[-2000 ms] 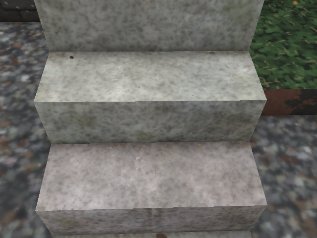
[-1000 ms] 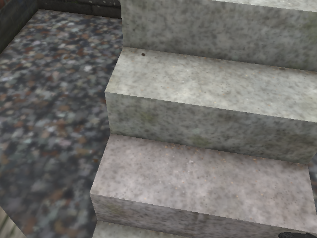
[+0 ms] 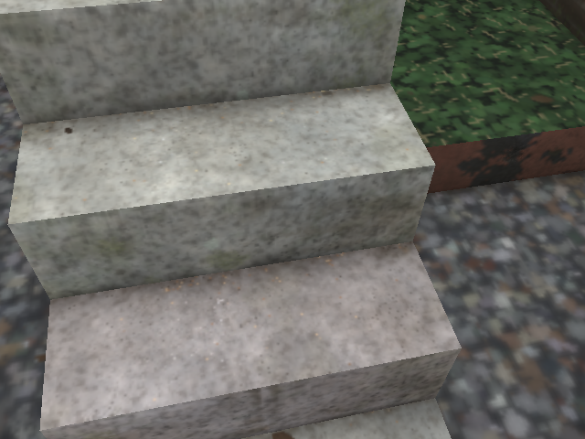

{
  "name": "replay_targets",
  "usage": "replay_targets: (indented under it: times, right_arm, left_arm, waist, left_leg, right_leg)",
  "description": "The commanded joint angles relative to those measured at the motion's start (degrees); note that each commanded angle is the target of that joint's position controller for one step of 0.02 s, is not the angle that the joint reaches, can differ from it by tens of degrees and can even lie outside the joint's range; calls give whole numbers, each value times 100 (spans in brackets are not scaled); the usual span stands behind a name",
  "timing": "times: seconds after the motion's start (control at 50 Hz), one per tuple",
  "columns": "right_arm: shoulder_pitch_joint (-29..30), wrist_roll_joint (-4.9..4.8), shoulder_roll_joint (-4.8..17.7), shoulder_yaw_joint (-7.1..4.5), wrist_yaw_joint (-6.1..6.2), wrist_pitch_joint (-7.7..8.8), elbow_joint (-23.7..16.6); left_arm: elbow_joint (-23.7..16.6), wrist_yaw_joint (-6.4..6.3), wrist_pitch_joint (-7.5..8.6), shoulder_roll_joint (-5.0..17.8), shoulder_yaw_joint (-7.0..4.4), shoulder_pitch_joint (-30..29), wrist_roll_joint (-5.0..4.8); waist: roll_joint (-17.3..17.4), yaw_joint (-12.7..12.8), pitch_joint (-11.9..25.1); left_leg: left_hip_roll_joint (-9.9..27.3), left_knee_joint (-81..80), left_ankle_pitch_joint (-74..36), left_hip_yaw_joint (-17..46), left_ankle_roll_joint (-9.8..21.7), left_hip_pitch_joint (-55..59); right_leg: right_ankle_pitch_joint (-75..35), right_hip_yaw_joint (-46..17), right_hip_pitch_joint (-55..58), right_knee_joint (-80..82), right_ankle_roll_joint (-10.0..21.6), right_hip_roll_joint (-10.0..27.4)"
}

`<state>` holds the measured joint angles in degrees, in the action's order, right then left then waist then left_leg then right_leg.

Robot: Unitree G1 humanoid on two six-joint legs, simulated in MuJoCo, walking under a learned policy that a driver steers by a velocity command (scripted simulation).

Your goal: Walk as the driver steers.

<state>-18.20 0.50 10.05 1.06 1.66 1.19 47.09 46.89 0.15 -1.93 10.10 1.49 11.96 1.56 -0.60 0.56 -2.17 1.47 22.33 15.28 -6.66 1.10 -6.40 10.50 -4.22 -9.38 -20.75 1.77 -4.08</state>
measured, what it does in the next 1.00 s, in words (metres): stands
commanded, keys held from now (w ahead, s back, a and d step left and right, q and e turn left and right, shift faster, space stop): w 1.00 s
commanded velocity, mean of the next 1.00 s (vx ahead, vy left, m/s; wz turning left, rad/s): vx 0.45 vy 0.00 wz -0.02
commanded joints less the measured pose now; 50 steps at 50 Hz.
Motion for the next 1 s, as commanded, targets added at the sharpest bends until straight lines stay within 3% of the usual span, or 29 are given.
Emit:
replay_targets:
  times: [0.02, 0.1, 0.12, 0.14, 0.16, 0.2, 0.22, 0.26, 0.28, 0.32, 0.4, 0.44, 0.54, 0.56, 0.74, 0.76, 0.82, 0.98, 1.0]
  right_arm:
    - [-58, -13, 535, -91, 34, 151, -222]
    - [31, 6, 461, -47, -13, 233, -170]
    - [42, -4, 452, -38, -24, 255, -142]
    - [-25, 51, 535, -43, -44, 251, -151]
    - [-18, 77, 529, -63, -73, 242, -53]
    - [61, 70, 544, -58, -83, 250, -16]
    - [119, -11, 500, -64, -83, 279, 56]
    - [93, -35, 513, -76, -92, 317, 134]
    - [36, -88, 527, -102, -108, 297, 251]
    - [149, -95, 617, -125, -124, 271, 293]
    - [314, -84, 573, -126, -105, 299, 352]
    - [292, -87, 572, -127, -102, 315, 399]
    - [388, -96, 592, -126, -100, 311, 473]
    - [449, -62, 559, -109, -114, 306, 447]
    - [623, -71, 641, -114, -118, 278, 544]
    - [651, -25, 700, -112, -85, 295, 509]
    - [672, -65, 627, -90, -68, 320, 527]
    - [828, -40, 653, -57, -90, 285, 489]
    - [798, -71, 697, -71, -87, 293, 529]
  left_arm:
    - [-209, -26, 145, 539, -94, -203, -15]
    - [-89, -46, 177, 557, -71, -329, -83]
    - [-72, -56, 176, 540, -59, -320, -85]
    - [-27, -49, 229, 576, -30, -181, -14]
    - [35, -35, 274, 457, 38, -221, -33]
    - [43, -37, 324, 475, 70, -313, -57]
    - [46, -54, 295, 452, 61, -427, -124]
    - [105, -69, 297, 527, 65, -335, -121]
    - [341, 22, 331, 458, 71, -205, -261]
    - [379, 62, 361, 425, 94, -347, -247]
    - [457, 55, 397, 480, 95, -614, -237]
    - [530, 48, 413, 480, 101, -593, -241]
    - [641, 35, 421, 494, 115, -680, -237]
    - [672, 8, 410, 509, 104, -656, -273]
    - [759, 1, 438, 530, 79, -744, -222]
    - [568, -68, 452, 670, 62, -870, -47]
    - [527, -106, 448, 676, 59, -803, -60]
    - [435, -80, 412, 713, 66, -894, -52]
    - [407, -59, 413, 694, 80, -940, -15]
  waist:
    - [121, -8, 77]
    - [248, -88, 81]
    - [272, -70, 122]
    - [161, -114, 257]
    - [111, -128, 251]
    - [97, -135, 134]
    - [224, -87, 12]
    - [220, -82, 223]
    - [-28, -79, 310]
    - [137, -96, 109]
    - [256, -101, 108]
    - [289, -98, 344]
    - [281, -97, 408]
    - [326, -141, 432]
    - [150, -146, 443]
    - [373, -151, 376]
    - [157, -102, 648]
    - [11, -84, 546]
    - [-46, -40, 526]
  left_leg:
    - [581, -599, -331, 571, 87, 185]
    - [603, -736, -611, 588, 60, 191]
    - [604, -765, -674, 606, 57, 194]
    - [597, -752, -623, 600, 52, 351]
    - [614, -853, -555, 666, 65, 358]
    - [641, -899, -868, 716, 71, 380]
    - [663, -915, -1304, 762, 64, 294]
    - [683, -886, -1813, 764, 36, 494]
    - [748, -1027, -1094, 990, -17, 676]
    - [733, -1153, -869, 1050, -38, 596]
    - [739, -971, -1888, 1040, -62, 759]
    - [752, -865, -2334, 1007, -61, 921]
    - [723, -759, -2593, 973, -33, 982]
    - [697, -766, -2652, 987, -16, 1029]
    - [679, -664, -2643, 965, 28, 1037]
    - [659, -667, -3098, 785, 44, 771]
    - [632, -642, -2912, 742, 60, 764]
    - [622, -758, -2155, 772, 33, 590]
    - [619, -746, -2027, 758, 22, 576]
  right_leg:
    - [-596, -550, -202, 651, 152, 791]
    - [-723, -428, -144, 642, 117, 807]
    - [-732, -407, -121, 640, 109, 816]
    - [-557, -337, -117, 612, 86, 785]
    - [-542, -304, -160, 694, 80, 788]
    - [-615, -274, -240, 694, 47, 816]
    - [-798, -314, -267, 687, 54, 850]
    - [-837, -264, -202, 611, 40, 861]
    - [-551, -143, -289, 816, -29, 741]
    - [-641, -129, -321, 884, -58, 774]
    - [-773, -130, -357, 807, -34, 830]
    - [-794, -102, -290, 733, -30, 832]
    - [-984, -83, -193, 696, -24, 863]
    - [-1055, -96, -171, 725, 7, 856]
    - [-1562, -103, 67, 793, 40, 916]
    - [-2098, -156, 265, 507, 135, 1041]
    - [-2327, -182, 458, 375, 167, 1082]
    - [-2200, -240, 512, 534, 150, 1106]
    - [-2134, -233, 496, 537, 122, 1109]
Keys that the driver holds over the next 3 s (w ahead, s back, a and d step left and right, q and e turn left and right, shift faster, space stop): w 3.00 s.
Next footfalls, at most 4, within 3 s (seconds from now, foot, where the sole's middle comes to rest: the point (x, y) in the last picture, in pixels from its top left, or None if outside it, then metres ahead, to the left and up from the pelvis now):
none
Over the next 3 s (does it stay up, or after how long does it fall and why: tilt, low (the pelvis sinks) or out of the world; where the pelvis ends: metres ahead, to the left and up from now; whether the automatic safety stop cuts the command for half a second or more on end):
stays up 0.01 0.02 0.01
